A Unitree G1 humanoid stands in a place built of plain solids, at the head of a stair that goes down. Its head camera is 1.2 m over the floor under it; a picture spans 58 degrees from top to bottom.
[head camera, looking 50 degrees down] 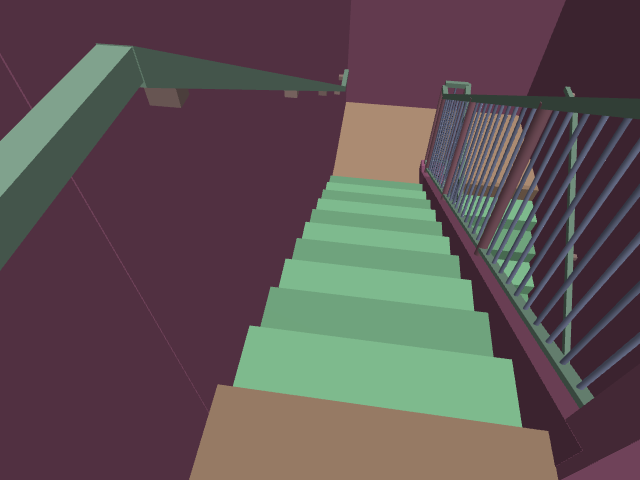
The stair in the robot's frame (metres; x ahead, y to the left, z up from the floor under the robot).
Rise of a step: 0.17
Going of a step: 0.28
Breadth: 0.90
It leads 8 degrees to the right of straight ahead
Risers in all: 11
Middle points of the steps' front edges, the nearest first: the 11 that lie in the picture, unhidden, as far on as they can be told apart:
0.41 -0.16 0.00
0.69 -0.20 -0.17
0.97 -0.24 -0.33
1.24 -0.28 -0.50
1.52 -0.31 -0.67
1.80 -0.35 -0.84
2.07 -0.39 -1.00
2.35 -0.43 -1.17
2.63 -0.47 -1.34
2.91 -0.51 -1.51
3.18 -0.55 -1.68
